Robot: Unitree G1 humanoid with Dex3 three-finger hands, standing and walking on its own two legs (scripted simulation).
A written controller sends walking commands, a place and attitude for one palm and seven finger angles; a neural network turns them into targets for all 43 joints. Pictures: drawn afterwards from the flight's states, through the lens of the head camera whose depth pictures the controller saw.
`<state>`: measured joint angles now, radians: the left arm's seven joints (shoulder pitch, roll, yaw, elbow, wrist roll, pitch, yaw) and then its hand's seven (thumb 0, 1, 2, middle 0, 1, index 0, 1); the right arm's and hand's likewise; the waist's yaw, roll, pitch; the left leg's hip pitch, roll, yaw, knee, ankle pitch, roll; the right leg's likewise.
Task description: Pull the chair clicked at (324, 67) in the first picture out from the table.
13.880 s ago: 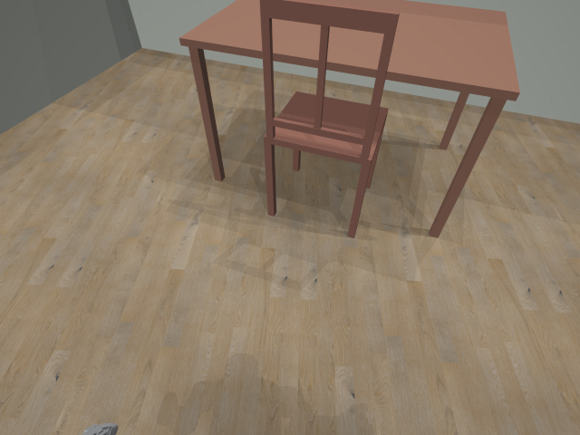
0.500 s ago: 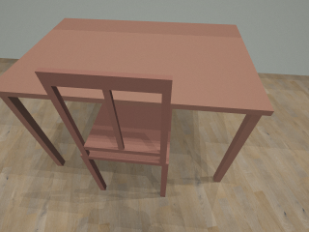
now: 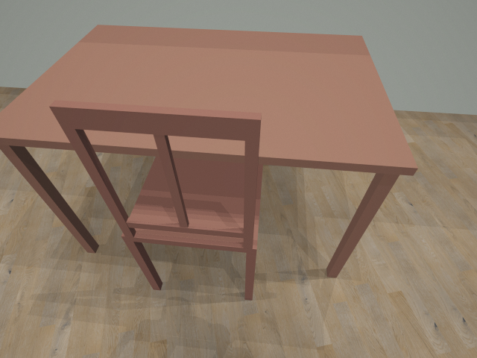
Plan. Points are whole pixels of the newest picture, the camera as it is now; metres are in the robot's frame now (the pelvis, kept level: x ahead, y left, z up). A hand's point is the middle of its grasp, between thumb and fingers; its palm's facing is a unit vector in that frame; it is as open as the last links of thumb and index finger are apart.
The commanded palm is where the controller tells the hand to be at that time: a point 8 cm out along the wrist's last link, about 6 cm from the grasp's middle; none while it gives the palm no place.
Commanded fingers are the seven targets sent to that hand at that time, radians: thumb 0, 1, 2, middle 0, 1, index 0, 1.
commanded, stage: look again from close up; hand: left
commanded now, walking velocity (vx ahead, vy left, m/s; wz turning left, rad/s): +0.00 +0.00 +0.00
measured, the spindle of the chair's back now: (174, 186) +0.50 +0.19 -0.07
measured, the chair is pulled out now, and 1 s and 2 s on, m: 0.00 0.00 0.00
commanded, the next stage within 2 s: shuffle to correct the standing spot in 0.18 s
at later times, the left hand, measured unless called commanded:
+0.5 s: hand out of the picture -0.02 +0.17 -0.18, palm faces +0.05 -0.98 -0.17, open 7.3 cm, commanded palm none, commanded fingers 0.00 0.90 0.90 -0.20 -0.30 -0.20 -0.30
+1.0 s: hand out of the picture +0.07 +0.21 -0.17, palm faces +0.01 -0.97 -0.25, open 7.3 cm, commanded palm none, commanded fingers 0.00 0.90 0.90 -0.20 -0.30 -0.20 -0.30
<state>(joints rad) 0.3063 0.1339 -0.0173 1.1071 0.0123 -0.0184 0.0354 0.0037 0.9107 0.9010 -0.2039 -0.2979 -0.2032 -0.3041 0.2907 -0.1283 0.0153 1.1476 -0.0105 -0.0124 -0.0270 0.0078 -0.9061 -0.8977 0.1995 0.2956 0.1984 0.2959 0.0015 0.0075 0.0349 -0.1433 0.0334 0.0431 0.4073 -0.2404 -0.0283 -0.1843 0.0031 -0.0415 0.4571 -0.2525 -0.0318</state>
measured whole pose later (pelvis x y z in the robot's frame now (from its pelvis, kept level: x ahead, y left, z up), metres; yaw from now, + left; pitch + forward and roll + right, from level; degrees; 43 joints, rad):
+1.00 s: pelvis +0.04 +0.03 +0.00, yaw -1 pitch +0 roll +1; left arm 0.23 0.17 0.02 1.05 0.01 -0.01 0.06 0.01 0.92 0.90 -0.20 -0.30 -0.20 -0.30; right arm 0.26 -0.14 -0.02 1.10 -0.01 -0.01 -0.05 0.03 -0.93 -0.90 0.20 0.30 0.20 0.30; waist -0.01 0.00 0.05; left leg -0.14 0.00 0.07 0.46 -0.31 0.00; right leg -0.18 -0.03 -0.02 0.50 -0.32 0.01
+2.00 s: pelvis +0.02 +0.03 +0.00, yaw -1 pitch -1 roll +1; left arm 0.27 0.16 -0.02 1.11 0.01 -0.02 0.04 0.01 0.92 0.90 -0.20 -0.30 -0.20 -0.30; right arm 0.25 -0.15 0.01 1.15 -0.01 -0.02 -0.03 0.01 -0.91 -0.90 0.20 0.30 0.20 0.30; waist 0.00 -0.01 0.03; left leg -0.14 0.01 0.07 0.42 -0.27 0.01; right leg -0.17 -0.02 -0.01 0.46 -0.27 0.01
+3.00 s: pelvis -0.04 +0.00 -0.11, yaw +2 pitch +15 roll -2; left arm 0.37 0.24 0.15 0.02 -0.27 -0.48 -0.36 0.01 0.38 0.68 -0.15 -0.22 -0.15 -0.22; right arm 0.15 -0.22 0.00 0.54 0.02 -0.24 -0.05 0.02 -0.90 -0.90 0.20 0.30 0.20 0.30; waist 0.04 0.02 -0.13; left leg -0.99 0.04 -0.07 1.28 -0.54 -0.03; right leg -0.94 -0.01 -0.13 1.24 -0.55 -0.05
